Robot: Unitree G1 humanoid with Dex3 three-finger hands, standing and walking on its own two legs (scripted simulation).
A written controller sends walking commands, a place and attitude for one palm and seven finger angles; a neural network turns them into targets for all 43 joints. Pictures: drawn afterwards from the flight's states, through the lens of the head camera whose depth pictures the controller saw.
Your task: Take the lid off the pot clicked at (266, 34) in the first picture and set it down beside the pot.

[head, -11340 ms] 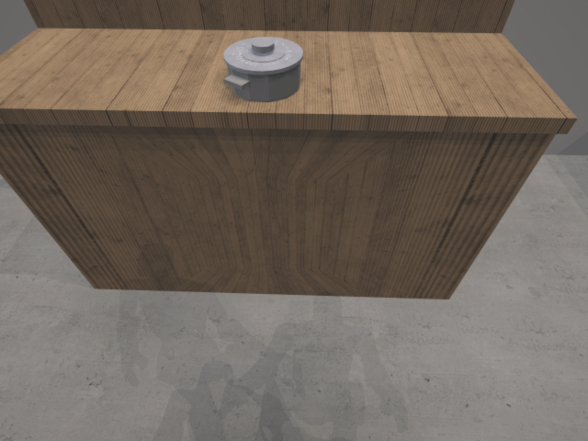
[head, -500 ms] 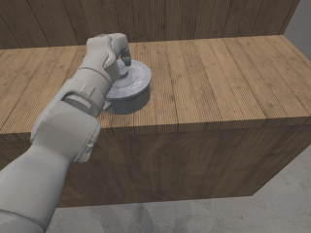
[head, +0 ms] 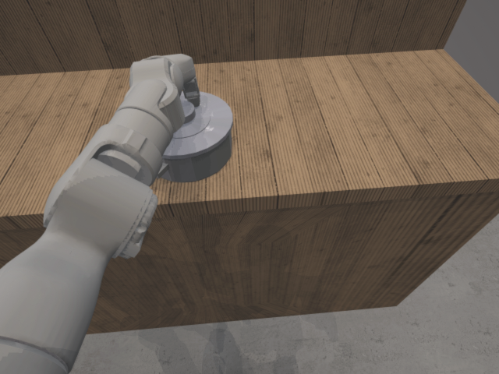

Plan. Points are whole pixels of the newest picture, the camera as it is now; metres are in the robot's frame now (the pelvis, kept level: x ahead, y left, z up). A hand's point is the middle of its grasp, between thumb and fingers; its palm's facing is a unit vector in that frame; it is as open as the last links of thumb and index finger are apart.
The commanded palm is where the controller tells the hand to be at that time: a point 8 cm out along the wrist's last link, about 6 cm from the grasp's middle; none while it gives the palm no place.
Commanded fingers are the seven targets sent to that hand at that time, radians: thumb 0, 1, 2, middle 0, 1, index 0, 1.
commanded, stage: lower the open fingers around the knob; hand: left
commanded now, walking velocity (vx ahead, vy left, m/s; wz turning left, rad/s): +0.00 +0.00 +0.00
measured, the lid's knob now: (180, 112) +0.52 +0.08 +0.15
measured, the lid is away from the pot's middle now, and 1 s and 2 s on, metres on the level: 0.00 0.00 0.00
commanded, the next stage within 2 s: close the fingers and squeeze the knob in 0.68 s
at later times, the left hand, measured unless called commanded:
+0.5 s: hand (174, 105) +0.50 +0.08 +0.19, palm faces -0.39 -0.08 -0.92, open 10.0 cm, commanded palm +0.50 +0.08 +0.22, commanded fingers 0.00 -0.42 1.74 -0.87 -0.08 -0.87 -0.08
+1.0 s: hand (171, 110) +0.49 +0.08 +0.18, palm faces -0.39 -0.10 -0.92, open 10.1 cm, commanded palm +0.50 +0.09 +0.22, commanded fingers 0.00 0.01 0.93 -0.48 -0.92 -0.48 -0.92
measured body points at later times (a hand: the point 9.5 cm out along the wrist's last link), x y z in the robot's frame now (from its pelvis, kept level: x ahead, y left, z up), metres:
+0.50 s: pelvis +0.00 +0.00 +0.00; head +0.04 -0.02 +0.45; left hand +0.51 +0.08 +0.24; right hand +0.02 -0.28 -0.14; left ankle +0.01 +0.08 -0.74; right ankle -0.04 -0.10 -0.74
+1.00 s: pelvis +0.00 +0.00 +0.00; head +0.03 -0.01 +0.45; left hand +0.50 +0.09 +0.23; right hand +0.02 -0.27 -0.14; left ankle +0.01 +0.08 -0.74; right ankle -0.04 -0.10 -0.74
